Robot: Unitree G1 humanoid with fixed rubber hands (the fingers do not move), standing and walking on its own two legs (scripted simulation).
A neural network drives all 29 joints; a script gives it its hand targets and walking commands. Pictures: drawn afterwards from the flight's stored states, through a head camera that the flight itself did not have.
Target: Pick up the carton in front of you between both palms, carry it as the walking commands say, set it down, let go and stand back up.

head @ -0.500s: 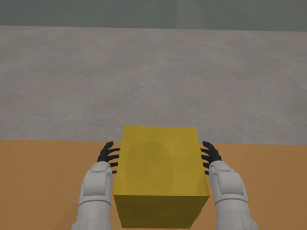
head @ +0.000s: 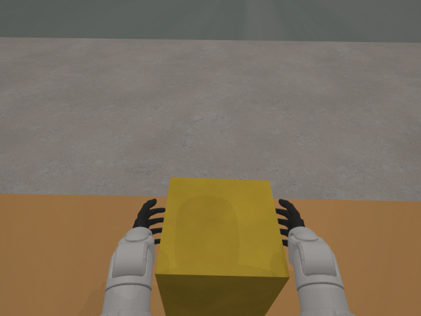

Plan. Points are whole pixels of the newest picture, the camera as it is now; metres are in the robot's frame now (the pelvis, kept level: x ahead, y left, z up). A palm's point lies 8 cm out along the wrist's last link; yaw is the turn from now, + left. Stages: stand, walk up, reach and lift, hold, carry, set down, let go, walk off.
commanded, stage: hold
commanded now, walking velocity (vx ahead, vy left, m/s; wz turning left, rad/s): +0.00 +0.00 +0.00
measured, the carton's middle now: (217, 251) +0.29 +0.00 -0.03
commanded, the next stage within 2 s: carry in 0.08 s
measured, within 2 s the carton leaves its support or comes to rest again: neither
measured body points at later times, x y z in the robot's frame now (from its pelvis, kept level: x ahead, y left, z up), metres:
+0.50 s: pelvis +0.09 -0.02 -0.01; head +0.06 -0.01 +0.44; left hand +0.37 +0.13 +0.07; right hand +0.35 -0.18 +0.08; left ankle +0.08 +0.09 -0.73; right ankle +0.00 -0.14 -0.75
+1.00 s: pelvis +0.37 -0.06 -0.02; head +0.36 -0.05 +0.43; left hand +0.63 +0.09 +0.05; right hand +0.62 -0.21 +0.06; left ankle +0.22 +0.04 -0.66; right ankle +0.41 -0.14 -0.75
